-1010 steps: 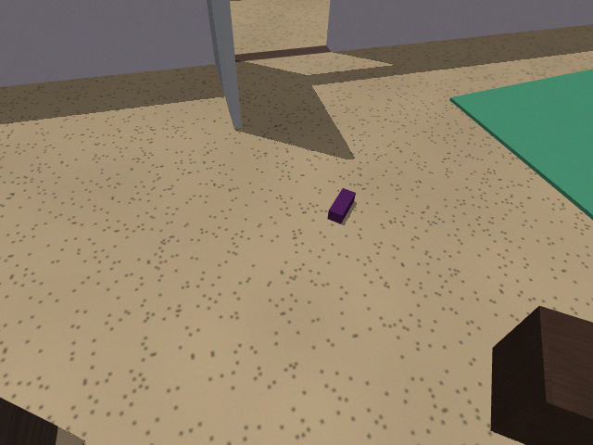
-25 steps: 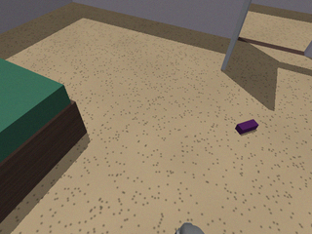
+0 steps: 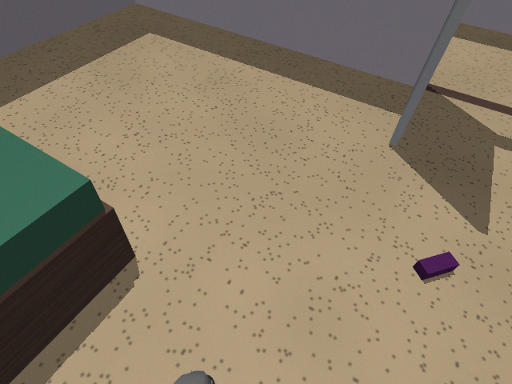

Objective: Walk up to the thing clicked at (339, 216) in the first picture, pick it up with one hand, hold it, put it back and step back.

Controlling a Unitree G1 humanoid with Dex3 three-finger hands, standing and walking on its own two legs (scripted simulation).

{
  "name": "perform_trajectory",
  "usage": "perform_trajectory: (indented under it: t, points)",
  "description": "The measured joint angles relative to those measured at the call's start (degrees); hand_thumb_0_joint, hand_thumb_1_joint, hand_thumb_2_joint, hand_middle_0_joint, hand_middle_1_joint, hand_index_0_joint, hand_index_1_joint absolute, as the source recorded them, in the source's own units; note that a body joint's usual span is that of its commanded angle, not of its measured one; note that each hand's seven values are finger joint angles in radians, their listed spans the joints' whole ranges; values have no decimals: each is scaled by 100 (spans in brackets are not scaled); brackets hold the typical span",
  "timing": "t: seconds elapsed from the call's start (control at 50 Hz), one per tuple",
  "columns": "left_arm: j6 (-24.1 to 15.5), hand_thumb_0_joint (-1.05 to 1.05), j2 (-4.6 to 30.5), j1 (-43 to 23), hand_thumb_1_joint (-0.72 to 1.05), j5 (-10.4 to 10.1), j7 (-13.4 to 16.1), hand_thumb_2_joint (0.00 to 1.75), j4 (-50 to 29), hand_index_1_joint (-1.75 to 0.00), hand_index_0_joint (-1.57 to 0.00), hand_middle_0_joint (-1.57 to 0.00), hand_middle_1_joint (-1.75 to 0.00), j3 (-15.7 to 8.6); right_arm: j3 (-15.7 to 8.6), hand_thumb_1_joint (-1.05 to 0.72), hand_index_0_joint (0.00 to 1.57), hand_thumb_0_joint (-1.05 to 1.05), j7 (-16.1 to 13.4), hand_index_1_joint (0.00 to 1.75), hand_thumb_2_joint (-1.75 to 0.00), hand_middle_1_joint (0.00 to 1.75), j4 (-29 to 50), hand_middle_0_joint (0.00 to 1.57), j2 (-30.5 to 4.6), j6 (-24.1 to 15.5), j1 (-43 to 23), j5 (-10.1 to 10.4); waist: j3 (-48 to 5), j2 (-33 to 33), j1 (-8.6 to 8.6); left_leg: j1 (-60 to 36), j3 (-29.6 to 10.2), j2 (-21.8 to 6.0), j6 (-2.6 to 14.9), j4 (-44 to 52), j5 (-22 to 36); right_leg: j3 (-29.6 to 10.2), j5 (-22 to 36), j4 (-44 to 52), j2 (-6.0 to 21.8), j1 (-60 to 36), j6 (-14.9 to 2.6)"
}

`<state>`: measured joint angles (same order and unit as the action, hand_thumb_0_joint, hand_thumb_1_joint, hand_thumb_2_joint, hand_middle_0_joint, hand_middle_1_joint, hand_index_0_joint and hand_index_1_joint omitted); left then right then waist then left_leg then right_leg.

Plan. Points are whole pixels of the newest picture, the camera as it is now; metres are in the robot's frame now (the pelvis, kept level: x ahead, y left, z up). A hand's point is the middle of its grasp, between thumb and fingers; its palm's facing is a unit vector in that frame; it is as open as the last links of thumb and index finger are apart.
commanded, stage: walk up
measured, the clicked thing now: (435, 265) +0.76 -0.78 -0.73
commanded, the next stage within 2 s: none
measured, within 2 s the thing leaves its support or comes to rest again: neither
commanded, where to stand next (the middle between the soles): +0.89 +0.00 m, yaw +0 degrees
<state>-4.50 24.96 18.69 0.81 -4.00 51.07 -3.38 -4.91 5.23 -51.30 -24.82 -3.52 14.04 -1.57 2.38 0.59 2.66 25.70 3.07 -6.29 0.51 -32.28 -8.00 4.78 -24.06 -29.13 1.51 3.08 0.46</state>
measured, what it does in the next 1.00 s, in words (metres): walks ahead: right foot, then left foot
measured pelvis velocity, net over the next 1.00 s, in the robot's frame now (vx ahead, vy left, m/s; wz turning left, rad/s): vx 0.45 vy -0.01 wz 0.02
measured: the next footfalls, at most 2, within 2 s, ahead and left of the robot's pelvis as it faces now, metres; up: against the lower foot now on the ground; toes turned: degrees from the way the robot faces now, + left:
right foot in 0.44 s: +0.37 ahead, -0.15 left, +0.00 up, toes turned -7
left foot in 0.88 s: +0.57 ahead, +0.11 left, +0.00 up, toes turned +6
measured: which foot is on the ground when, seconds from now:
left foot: down 0.00-0.46, up 0.48-0.86, down 0.88-1.00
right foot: down 0.00-0.04, up 0.06-0.42, down 0.44-0.92, up 0.94-1.00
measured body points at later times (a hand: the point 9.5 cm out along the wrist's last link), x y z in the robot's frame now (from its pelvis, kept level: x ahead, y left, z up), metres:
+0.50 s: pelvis +0.24 -0.04 -0.01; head +0.25 -0.06 +0.44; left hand +0.35 +0.29 -0.09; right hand +0.26 -0.36 -0.14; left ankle +0.15 +0.12 -0.69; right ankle +0.33 -0.15 -0.73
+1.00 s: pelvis +0.45 -0.01 +0.00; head +0.47 +0.02 +0.45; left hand +0.46 +0.32 -0.13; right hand +0.57 -0.32 -0.09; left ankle +0.53 +0.10 -0.72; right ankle +0.38 -0.15 -0.66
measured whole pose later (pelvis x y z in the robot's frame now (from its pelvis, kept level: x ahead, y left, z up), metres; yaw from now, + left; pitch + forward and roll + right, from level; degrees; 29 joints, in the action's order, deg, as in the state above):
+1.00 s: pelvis +0.45 -0.01 +0.00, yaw +1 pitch -3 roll -1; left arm -2.5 25.1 19.8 -0.1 -1.8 52.1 -2.4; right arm -3.3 3.2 -48.2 -22.5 -4.4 12.4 -0.4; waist 5.2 -2.3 1.5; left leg 21.0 4.5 -2.3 2.1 -35.1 -11.6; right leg 0.2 -25.7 -62.0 2.2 18.5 -2.6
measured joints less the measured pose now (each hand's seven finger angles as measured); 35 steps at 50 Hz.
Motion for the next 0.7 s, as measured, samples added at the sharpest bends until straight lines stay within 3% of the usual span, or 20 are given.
perform_trajectory:
  t: [0.04, 0.1, 0.14, 0.28, 0.38, 0.44, 0.46, 0.5, 0.56, 0.7]
  points:
    - [60, 0, 77, 41, 90, -11, 58, 89, 68, -30, -21, -21, -30, -16, -35, -90, 20, 1, -65, 30, -90, 30, 34, 21, 11, -98, -51, -52, 48, -230, -35, -81, 159, 192, 30, -278, 35, -150, -343, -1067, 259, 284, -163]
    - [166, 1, 101, -51, 91, -66, 157, 89, 211, -30, -21, -20, -30, 36, 4, -90, 20, 1, -150, 30, -90, 30, 168, 21, 122, -166, -82, 49, 143, -338, -191, -276, 244, 246, 65, -494, -407, -666, -243, -3072, 39, 1234, -333]
    - [153, 1, 149, -110, 91, -99, 154, 89, 238, -30, -20, -20, -30, 57, 90, -90, 21, 1, -192, 30, -90, 30, 216, 21, 227, -165, -10, 100, 164, -443, -235, -605, 323, 274, 67, -219, -454, -701, 69, -3514, 35, 1774, -332]
    - [177, 0, 102, -329, 91, -37, -55, 89, 148, -30, -20, -20, -30, 33, 235, -90, 21, 1, -198, 30, -90, 30, 190, 21, 230, -152, 396, 93, 147, -422, -337, -1570, 445, 372, 60, 590, -634, -406, 765, -2045, 447, 2658, -76]
    - [172, 0, 13, -508, 91, -3, -146, 89, 153, -30, -20, -20, -30, -12, 198, -90, 21, 1, -200, 30, -90, 30, 116, 21, 85, -102, 635, 111, 108, -213, -425, -2029, 424, 334, -135, 552, -1103, -293, 1396, -802, 487, 2481, -145]
    - [75, 0, 12, -565, 91, 5, -119, 89, 126, -30, -20, -20, -30, -62, 185, -90, 21, 1, -239, 30, -90, 30, 82, 21, 14, -34, 756, 116, 41, -48, -427, -2084, 334, 162, -204, -67, -1707, -138, 1616, -459, 309, 2089, -199]
    - [22, 0, -31, -618, 91, 14, -77, 89, 106, -30, -20, -20, -30, -89, 175, -90, 21, 1, -269, 30, -90, 30, 40, 21, -5, 2, 736, 117, 73, 92, -419, -1921, 222, 17, -76, -616, -1821, -36, 1480, -676, 217, 2069, -195]
    - [-70, 0, -103, -655, 91, -21, -8, 89, 2, -30, -20, -20, -30, -72, 197, -90, 21, 1, -319, 30, -90, 30, -70, 21, 22, 104, 605, 123, 122, 144, -325, -1381, -164, 171, 56, -1988, -1917, 4, 1136, -938, 189, 1989, -209]
    - [-101, 0, -263, -576, 91, -95, 54, 89, -86, -30, -21, -20, -30, 24, 226, -90, 20, 1, -324, 30, -90, 30, -128, 21, -3, 135, 394, 168, 142, 245, -215, -615, -371, 362, 141, -3012, -1549, 42, 1049, -612, 160, 1580, -238]
    - [-114, 0, -326, -163, 90, -60, 108, 89, -109, -30, -21, -21, -30, 87, 147, -90, 20, 1, -158, 30, -90, 30, 10, 21, 2, 122, 135, 94, 66, 326, -97, 403, -428, 205, -24, -2044, -575, 186, 1064, 384, -16, 702, -255]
